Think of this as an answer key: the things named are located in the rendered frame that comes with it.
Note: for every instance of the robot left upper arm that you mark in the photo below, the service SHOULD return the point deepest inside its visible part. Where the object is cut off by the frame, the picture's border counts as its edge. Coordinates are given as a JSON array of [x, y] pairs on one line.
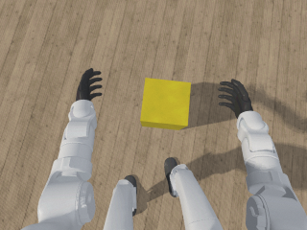
[[65, 205]]

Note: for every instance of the carton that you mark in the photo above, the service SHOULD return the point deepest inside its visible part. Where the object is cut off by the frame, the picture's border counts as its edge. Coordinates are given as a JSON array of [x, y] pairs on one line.
[[165, 104]]

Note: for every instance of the robot right hand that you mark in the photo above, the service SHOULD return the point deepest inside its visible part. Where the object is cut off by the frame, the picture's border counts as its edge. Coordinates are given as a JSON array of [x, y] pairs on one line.
[[240, 100]]

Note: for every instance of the robot right forearm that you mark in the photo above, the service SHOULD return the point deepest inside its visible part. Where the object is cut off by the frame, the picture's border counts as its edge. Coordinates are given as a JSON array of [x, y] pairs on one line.
[[265, 175]]

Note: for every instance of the left robot shin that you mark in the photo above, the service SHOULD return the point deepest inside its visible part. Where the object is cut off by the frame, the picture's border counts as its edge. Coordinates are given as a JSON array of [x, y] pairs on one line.
[[122, 182]]

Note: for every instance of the robot left hand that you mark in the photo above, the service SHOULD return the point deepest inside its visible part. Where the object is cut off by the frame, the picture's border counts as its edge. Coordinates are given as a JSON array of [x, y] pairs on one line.
[[84, 88]]

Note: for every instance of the robot shin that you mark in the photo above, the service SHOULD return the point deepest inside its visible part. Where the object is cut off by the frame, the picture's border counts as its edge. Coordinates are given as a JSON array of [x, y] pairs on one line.
[[179, 167], [122, 182]]

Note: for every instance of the right robot shin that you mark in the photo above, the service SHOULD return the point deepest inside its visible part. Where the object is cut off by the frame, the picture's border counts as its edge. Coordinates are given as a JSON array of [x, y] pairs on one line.
[[179, 167]]

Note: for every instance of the robot right upper arm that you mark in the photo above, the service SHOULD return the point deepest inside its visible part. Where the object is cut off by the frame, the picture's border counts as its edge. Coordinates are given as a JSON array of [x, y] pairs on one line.
[[270, 212]]

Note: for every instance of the robot left forearm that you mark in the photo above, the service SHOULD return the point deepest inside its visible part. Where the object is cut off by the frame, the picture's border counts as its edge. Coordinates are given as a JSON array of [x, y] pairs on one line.
[[76, 147]]

